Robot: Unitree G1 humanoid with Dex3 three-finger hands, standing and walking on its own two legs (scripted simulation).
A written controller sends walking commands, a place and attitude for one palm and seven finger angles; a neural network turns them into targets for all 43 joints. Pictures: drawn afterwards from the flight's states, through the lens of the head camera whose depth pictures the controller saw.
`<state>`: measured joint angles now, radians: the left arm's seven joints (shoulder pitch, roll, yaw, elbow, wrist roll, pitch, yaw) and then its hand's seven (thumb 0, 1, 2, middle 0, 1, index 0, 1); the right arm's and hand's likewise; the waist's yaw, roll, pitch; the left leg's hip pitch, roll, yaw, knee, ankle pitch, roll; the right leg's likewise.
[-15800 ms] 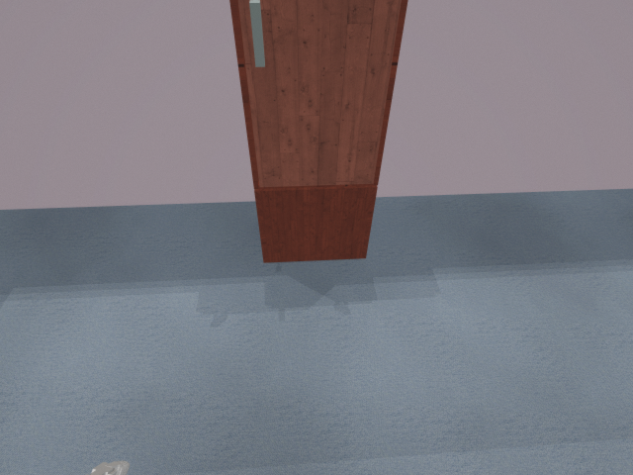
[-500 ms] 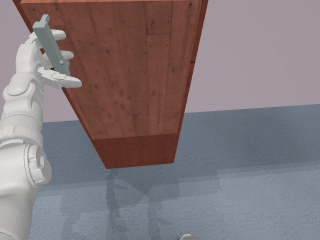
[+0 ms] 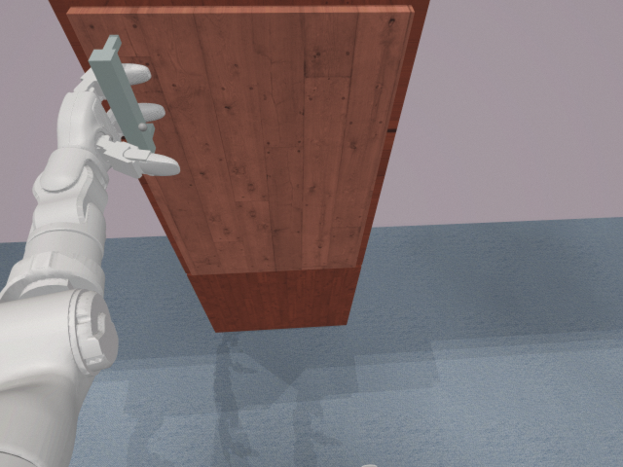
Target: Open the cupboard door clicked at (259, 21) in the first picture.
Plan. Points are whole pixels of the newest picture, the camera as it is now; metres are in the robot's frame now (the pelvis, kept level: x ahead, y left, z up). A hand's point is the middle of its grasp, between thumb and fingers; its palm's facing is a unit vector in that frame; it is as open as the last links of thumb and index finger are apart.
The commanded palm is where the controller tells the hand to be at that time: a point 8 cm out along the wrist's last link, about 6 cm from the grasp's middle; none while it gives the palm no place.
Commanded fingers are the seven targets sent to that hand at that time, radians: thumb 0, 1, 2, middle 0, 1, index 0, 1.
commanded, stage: close the thumb around the handle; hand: left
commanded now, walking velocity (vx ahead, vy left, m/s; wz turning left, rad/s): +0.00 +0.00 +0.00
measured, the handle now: (130, 100) +0.54 +0.21 +0.17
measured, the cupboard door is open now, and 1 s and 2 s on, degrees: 0 1 43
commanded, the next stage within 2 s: pull the door open along its arc in 0.68 s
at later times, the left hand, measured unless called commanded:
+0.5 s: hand (144, 128) +0.50 +0.18 +0.16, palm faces -0.01 -1.00 +0.01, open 7.2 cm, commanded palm +0.47 +0.24 +0.16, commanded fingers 0.00 0.90 0.90 -0.40 -1.35 -0.40 -1.35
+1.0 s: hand (145, 128) +0.50 +0.18 +0.16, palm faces +0.00 -1.00 +0.00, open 5.5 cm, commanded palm +0.45 +0.24 +0.16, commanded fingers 0.00 0.90 0.90 -0.40 -1.35 -0.40 -1.35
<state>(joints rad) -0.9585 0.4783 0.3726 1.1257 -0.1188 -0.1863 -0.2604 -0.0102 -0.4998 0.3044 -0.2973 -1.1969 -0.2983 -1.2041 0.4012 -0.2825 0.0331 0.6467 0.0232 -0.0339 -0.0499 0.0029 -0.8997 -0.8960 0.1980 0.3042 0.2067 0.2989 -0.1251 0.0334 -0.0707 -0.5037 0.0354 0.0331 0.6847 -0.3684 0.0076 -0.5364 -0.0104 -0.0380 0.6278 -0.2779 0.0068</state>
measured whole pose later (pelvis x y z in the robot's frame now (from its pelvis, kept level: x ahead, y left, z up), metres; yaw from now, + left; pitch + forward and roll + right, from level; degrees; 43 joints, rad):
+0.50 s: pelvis -0.01 +0.00 +0.00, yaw +0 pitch +11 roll -1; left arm -1.02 0.52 0.37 1.20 -0.10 -0.18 -0.26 0.00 0.48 0.72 -0.37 -1.30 -0.37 -1.31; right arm 0.40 -0.29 0.04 0.65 0.02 -0.04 -0.06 0.00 -0.90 -0.90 0.20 0.30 0.21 0.30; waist -0.15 0.03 -0.06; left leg -0.54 0.03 0.03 0.70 -0.36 0.01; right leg -0.57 -0.01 -0.04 0.64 -0.27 0.01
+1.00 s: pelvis +0.00 +0.00 +0.00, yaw -1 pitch +11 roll -1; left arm -0.92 0.50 0.39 1.10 -0.12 -0.18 -0.26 0.01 0.74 0.82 -0.38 -1.35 -0.39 -1.35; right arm 0.43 -0.29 0.03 0.64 0.02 -0.03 -0.05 0.00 -0.90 -0.90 0.20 0.30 0.21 0.30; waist -0.14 0.04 -0.08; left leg -0.51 0.05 0.05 0.68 -0.37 0.00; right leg -0.55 0.00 -0.02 0.62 -0.27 0.00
